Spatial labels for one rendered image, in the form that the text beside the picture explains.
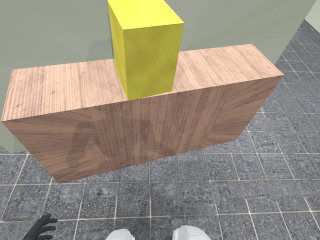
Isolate carton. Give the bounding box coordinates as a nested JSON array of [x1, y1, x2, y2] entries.
[[107, 0, 184, 101]]

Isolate pedestal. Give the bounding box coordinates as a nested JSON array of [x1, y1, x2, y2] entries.
[[1, 44, 284, 184]]

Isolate robot thigh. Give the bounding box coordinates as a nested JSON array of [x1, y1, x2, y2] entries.
[[172, 225, 211, 240], [105, 229, 135, 240]]

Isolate robot right thigh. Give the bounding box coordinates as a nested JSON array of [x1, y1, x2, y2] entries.
[[172, 225, 211, 240]]

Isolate robot left thigh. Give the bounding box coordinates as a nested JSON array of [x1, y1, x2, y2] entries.
[[105, 229, 135, 240]]

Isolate robot left hand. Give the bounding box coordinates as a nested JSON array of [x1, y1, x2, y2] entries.
[[22, 213, 58, 240]]

